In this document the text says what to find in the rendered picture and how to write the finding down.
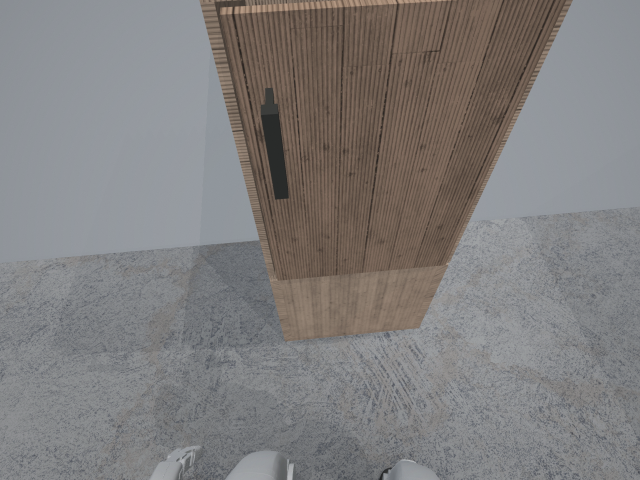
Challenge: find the left robot hand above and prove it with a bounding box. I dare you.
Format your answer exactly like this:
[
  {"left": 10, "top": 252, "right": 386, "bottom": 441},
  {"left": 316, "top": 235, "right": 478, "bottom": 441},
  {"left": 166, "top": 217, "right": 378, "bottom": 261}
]
[{"left": 149, "top": 446, "right": 203, "bottom": 480}]

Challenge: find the handle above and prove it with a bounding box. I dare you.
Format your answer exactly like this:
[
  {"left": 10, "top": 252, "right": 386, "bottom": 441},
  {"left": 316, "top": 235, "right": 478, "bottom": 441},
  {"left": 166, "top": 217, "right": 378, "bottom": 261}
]
[{"left": 261, "top": 88, "right": 289, "bottom": 200}]

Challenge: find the cupboard door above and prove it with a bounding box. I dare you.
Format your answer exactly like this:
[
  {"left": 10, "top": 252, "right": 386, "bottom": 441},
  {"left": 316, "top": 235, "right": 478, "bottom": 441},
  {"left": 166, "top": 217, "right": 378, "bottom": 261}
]
[{"left": 220, "top": 0, "right": 566, "bottom": 281}]

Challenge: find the robot left thigh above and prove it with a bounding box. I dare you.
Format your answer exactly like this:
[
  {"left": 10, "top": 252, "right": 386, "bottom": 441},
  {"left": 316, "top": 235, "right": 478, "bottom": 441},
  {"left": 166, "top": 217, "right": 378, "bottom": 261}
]
[{"left": 225, "top": 451, "right": 296, "bottom": 480}]

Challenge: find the right robot shin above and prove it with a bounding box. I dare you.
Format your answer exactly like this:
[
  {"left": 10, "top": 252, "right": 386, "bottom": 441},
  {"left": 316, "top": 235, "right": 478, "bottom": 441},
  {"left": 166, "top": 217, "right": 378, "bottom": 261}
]
[{"left": 393, "top": 459, "right": 417, "bottom": 468}]

